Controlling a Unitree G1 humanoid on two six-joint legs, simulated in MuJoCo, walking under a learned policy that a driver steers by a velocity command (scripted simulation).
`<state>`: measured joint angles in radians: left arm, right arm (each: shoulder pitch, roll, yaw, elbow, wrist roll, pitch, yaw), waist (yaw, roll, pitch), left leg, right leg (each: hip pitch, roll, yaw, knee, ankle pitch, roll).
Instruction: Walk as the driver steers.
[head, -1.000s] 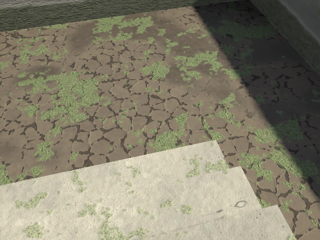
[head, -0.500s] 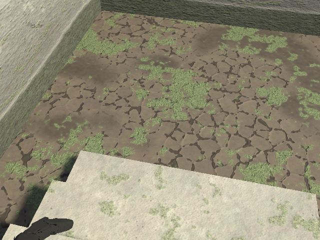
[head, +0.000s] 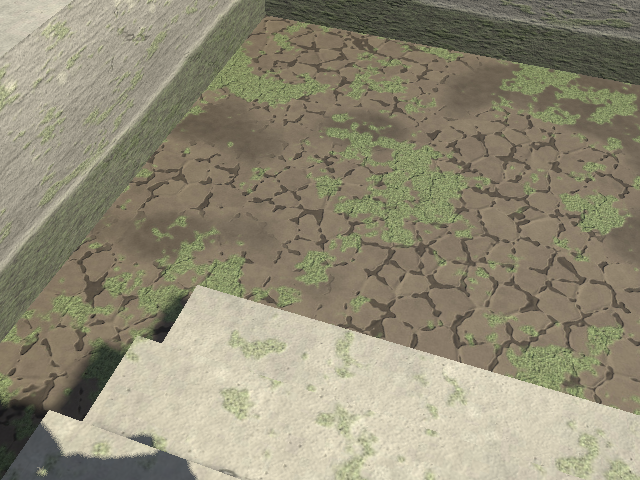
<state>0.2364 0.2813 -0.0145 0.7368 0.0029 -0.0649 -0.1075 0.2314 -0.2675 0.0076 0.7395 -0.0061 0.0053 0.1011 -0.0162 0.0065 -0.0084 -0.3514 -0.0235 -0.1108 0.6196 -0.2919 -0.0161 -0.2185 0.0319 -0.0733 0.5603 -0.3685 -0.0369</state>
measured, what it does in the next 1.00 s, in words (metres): stands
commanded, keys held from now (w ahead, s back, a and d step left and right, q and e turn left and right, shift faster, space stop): shift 1.00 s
